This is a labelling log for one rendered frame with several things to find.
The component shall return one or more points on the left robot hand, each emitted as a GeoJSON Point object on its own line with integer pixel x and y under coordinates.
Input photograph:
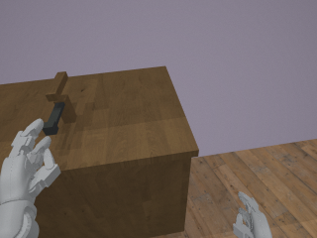
{"type": "Point", "coordinates": [19, 178]}

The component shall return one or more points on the tap lever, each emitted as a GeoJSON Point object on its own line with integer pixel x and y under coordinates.
{"type": "Point", "coordinates": [50, 127]}

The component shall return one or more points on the right robot hand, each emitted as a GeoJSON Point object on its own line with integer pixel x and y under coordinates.
{"type": "Point", "coordinates": [256, 222]}

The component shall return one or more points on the counter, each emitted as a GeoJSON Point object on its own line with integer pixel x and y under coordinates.
{"type": "Point", "coordinates": [123, 147]}

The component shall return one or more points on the left robot forearm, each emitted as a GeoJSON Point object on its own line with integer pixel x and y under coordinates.
{"type": "Point", "coordinates": [17, 219]}

